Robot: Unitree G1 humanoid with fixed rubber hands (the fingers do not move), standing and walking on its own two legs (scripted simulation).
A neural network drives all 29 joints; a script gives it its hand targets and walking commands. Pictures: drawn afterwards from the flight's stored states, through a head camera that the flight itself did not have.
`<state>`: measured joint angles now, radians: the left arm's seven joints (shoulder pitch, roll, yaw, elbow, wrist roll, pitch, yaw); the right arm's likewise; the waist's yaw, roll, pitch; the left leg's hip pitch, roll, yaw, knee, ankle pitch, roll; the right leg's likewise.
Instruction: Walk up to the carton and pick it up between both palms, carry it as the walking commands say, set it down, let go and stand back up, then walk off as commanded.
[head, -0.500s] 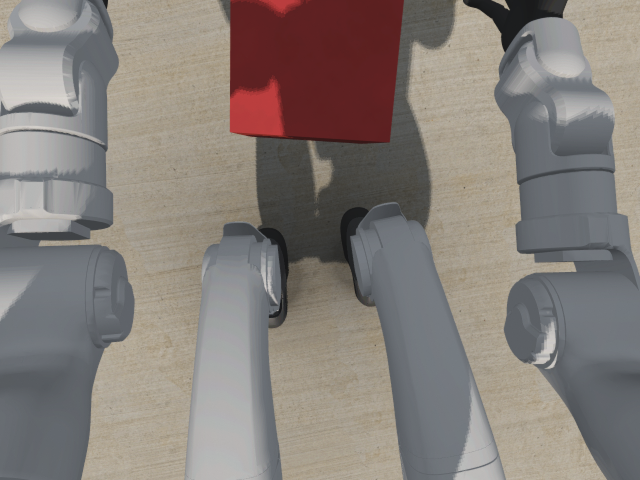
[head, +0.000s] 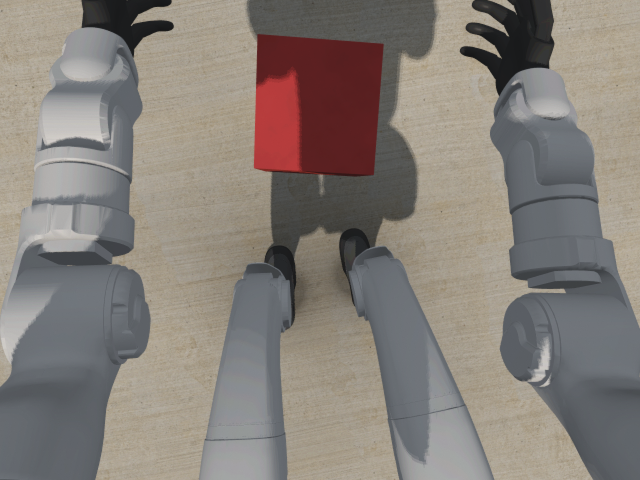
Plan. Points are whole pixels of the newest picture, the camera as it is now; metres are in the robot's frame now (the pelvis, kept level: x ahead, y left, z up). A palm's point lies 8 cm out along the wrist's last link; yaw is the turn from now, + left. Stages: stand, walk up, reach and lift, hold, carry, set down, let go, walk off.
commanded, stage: set down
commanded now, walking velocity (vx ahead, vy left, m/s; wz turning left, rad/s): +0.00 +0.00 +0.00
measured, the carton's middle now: (315, 117) +0.51 -0.04 -0.54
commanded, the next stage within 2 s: let go in 0.04 s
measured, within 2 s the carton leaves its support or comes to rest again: neither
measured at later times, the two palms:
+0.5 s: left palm (93, 205) +0.39 +0.17 -0.06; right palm (609, 186) +0.35 -0.26 -0.05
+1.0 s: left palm out of the picture +0.28 +0.21 +0.04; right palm out of the picture +0.27 -0.25 +0.04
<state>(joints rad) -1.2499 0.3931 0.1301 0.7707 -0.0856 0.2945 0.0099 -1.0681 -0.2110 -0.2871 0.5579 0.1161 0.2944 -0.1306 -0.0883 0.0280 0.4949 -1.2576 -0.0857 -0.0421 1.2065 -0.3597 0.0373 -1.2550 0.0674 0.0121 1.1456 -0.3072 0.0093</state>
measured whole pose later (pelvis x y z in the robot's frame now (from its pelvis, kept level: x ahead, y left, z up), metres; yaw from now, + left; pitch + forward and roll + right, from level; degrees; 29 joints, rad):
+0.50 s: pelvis +0.05 -0.03 +0.07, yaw +1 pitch +18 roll +1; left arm -0.40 0.18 0.14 0.43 0.02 0.18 0.08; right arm -0.34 -0.21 -0.12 0.39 0.01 0.17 0.03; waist -0.07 -0.01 0.32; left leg -0.84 -0.08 -0.05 0.83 -0.30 0.01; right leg -0.88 0.06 0.04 0.84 -0.27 -0.03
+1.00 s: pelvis +0.12 -0.02 +0.12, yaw +0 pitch -1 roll +0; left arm 0.20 0.20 0.07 0.47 0.03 0.05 -0.06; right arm 0.24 -0.20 -0.03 0.43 0.00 0.07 0.06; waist -0.02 -0.01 0.13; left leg -0.18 -0.05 -0.07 0.47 -0.28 0.02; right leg -0.20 0.07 0.05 0.47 -0.25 -0.04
